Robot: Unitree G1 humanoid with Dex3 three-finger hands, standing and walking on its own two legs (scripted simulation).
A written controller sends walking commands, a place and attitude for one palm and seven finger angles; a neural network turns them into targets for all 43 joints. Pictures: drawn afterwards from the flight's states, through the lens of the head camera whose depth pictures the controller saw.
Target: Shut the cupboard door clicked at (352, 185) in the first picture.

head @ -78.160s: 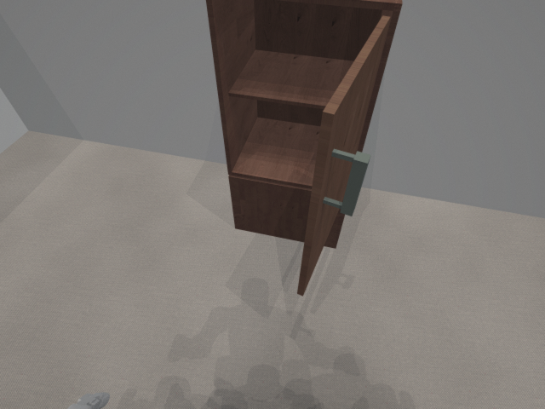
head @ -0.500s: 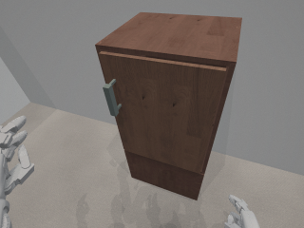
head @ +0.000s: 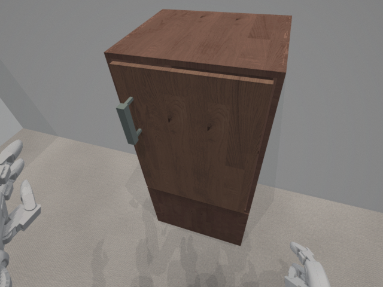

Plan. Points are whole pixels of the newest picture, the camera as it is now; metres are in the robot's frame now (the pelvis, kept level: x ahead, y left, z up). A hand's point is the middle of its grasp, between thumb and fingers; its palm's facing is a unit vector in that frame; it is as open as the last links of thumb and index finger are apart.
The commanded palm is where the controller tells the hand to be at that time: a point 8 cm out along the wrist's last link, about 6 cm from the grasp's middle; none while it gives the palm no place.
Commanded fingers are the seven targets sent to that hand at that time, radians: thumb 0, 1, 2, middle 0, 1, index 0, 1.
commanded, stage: step back with the hand held close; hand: left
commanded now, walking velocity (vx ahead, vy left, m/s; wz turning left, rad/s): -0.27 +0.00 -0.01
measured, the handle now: (131, 120) +0.57 +0.25 +0.03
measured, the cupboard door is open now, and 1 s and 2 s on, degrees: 0 0 0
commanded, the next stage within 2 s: stop stepping back and stand still in 1.24 s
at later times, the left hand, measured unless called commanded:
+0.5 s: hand out of the picture +0.14 +0.31 +0.16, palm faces +0.42 -0.77 -0.48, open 7.4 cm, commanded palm +0.08 +0.34 +0.18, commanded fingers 0.00 0.90 0.90 -0.20 -0.30 -0.20 -0.30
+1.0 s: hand out of the picture +0.05 +0.30 +0.17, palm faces +0.46 -0.75 -0.48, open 7.4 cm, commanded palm -0.03 +0.34 +0.18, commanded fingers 0.00 0.90 0.90 -0.20 -0.30 -0.20 -0.30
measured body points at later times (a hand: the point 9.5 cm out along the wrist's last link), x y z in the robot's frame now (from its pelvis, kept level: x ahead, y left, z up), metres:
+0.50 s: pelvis -0.07 +0.04 -0.01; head -0.07 +0.04 +0.44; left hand +0.11 +0.34 +0.18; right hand +0.10 -0.21 -0.09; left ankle +0.00 +0.11 -0.74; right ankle -0.04 -0.10 -0.74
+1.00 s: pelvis -0.15 +0.03 -0.02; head -0.14 +0.05 +0.43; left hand +0.02 +0.34 +0.20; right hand +0.01 -0.21 -0.09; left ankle +0.00 +0.12 -0.74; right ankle -0.12 -0.10 -0.73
